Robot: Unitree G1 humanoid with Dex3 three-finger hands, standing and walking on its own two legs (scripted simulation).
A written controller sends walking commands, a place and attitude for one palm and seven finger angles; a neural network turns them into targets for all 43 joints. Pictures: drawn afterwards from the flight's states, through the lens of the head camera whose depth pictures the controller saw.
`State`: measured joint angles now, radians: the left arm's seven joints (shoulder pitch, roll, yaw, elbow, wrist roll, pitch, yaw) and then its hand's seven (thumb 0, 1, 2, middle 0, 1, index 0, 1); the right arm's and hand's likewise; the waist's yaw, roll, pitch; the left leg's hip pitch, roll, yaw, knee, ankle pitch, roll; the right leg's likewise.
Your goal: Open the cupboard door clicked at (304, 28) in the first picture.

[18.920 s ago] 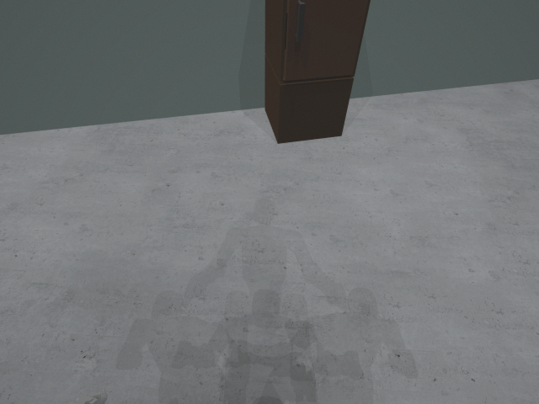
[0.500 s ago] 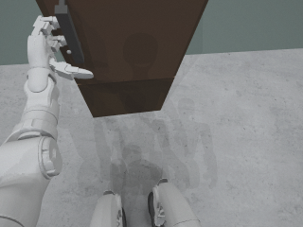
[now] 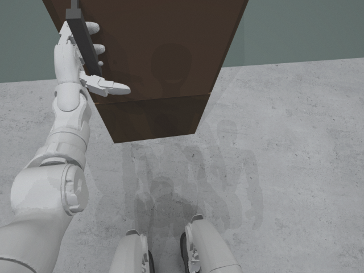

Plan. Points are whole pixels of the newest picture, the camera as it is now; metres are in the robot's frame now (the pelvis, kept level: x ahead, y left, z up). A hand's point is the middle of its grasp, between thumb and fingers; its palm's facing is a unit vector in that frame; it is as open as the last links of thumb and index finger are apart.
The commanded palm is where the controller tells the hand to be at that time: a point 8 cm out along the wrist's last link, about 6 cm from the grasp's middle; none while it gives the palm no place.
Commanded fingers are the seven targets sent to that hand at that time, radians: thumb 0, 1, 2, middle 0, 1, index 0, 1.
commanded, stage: slide the fingers in behind the handle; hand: left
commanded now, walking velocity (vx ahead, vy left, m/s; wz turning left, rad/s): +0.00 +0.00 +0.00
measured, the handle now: (86, 40) +0.60 +0.13 +0.06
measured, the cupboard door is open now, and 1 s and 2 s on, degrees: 0 0 36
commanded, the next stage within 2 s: close the thumb around the handle in 0.32 s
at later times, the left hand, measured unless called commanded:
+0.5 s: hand (101, 63) +0.55 +0.10 +0.05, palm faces +0.03 -1.00 -0.02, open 13.9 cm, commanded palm +0.52 +0.14 +0.05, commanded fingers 0.00 -0.22 0.42 -0.32 -1.23 -0.32 -1.23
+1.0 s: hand (99, 62) +0.55 +0.11 +0.05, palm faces +0.03 -1.00 -0.01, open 6.2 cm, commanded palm +0.52 +0.15 +0.05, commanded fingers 0.00 0.90 0.90 -0.40 -1.35 -0.40 -1.35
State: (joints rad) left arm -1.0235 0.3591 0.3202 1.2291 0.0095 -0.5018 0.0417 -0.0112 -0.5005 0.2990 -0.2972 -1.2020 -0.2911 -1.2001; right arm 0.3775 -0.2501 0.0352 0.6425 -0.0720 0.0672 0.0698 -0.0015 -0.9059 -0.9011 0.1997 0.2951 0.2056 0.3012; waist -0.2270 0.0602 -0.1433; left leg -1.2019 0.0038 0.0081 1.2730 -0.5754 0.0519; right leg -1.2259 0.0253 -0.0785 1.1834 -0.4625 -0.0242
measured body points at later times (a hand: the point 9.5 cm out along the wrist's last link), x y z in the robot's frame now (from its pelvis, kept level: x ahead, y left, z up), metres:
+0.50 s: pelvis +0.00 -0.01 +0.00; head +0.17 +0.01 +0.42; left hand +0.54 +0.16 +0.06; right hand -0.01 -0.27 -0.11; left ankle +0.00 +0.08 -0.62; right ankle +0.04 -0.11 -0.62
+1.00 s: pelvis +0.00 +0.00 +0.00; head +0.18 +0.01 +0.42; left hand +0.54 +0.16 +0.05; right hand -0.02 -0.26 -0.11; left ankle +0.00 +0.08 -0.62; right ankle +0.04 -0.11 -0.62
